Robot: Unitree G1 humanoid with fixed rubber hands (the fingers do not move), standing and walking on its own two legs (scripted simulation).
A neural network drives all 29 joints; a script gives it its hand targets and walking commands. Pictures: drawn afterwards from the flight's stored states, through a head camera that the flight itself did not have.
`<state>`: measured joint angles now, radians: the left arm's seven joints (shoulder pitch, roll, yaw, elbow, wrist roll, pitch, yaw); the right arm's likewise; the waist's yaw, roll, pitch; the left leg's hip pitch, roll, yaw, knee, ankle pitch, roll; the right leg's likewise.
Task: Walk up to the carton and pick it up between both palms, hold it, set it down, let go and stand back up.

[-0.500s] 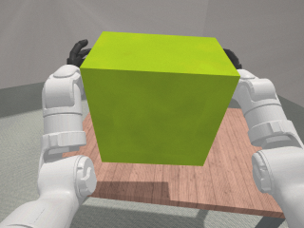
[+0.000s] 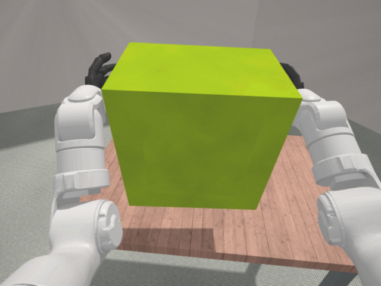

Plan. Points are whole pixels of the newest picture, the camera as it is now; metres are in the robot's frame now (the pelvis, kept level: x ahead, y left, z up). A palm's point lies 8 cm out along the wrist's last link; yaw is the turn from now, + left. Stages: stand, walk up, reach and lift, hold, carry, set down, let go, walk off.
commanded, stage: hold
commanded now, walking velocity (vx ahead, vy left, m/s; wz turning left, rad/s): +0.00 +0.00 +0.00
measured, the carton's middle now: (196, 130) +0.36 +0.01 +0.21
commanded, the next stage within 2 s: none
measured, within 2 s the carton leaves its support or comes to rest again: neither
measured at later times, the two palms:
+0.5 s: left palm (96, 90) +0.35 +0.19 +0.30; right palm (291, 98) +0.37 -0.18 +0.28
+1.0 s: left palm (92, 90) +0.35 +0.20 +0.30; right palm (289, 95) +0.37 -0.17 +0.29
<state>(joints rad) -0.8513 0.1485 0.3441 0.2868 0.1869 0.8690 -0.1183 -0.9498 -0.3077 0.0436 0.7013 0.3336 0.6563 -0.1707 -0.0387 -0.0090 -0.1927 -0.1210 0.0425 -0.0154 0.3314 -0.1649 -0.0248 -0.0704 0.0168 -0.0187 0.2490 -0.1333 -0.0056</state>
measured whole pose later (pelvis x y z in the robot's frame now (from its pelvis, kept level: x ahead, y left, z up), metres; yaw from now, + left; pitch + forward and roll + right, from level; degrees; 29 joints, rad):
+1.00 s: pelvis +0.00 +0.00 +0.00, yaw +0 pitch -2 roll -1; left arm -0.89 0.17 0.34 0.35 0.18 0.85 -0.12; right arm -0.98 -0.30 0.02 0.74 0.32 0.65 -0.16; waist -0.03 -0.01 -0.20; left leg -0.14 0.04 -0.02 0.33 -0.16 -0.02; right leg -0.08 0.01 -0.02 0.25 -0.13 0.00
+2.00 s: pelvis +0.00 +0.00 +0.00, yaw +0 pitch -2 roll -1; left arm -0.91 0.18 0.34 0.37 0.18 0.84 -0.12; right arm -0.99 -0.30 0.02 0.75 0.31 0.65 -0.16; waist -0.03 -0.02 -0.20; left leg -0.14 0.04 -0.02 0.33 -0.15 -0.02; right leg -0.09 0.01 -0.02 0.25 -0.13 0.00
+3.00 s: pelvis +0.00 +0.00 +0.00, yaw +0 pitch -3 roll -1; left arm -0.87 0.16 0.35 0.33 0.19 0.86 -0.12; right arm -0.97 -0.30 0.03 0.73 0.33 0.66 -0.17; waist -0.03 -0.02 -0.20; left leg -0.13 0.04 -0.02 0.33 -0.16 -0.02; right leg -0.07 0.02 -0.02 0.25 -0.13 -0.01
